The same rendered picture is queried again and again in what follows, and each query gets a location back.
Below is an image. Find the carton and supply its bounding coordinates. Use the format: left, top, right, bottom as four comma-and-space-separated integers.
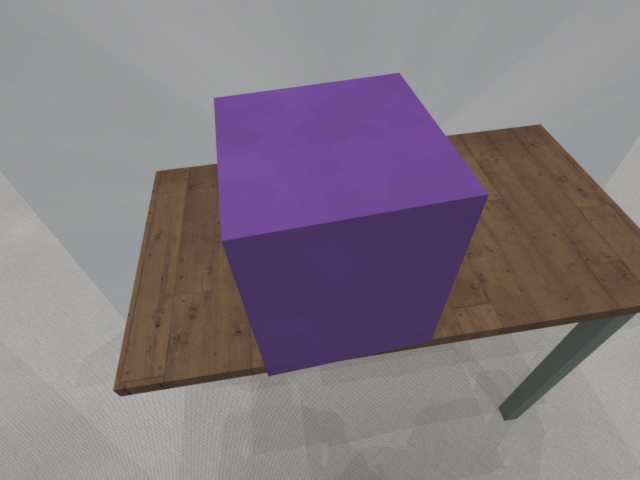
214, 73, 489, 376

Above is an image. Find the table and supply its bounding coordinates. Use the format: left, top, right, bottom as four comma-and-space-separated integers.
113, 124, 640, 421

